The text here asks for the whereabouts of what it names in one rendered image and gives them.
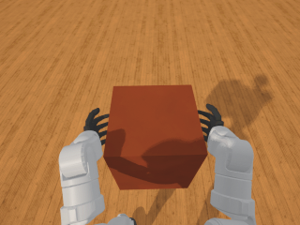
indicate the robot right forearm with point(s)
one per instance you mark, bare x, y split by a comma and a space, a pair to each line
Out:
233, 174

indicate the carton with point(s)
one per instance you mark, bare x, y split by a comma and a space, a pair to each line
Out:
154, 137

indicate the robot left thigh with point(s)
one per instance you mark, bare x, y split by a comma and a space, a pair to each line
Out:
122, 220

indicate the right robot hand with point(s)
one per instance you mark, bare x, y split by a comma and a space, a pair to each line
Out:
215, 119

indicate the robot left shin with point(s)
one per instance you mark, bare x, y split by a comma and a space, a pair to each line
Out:
123, 215

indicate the robot left forearm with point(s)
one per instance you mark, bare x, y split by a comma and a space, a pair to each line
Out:
78, 168

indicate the left robot hand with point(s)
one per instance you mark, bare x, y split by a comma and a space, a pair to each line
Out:
91, 123

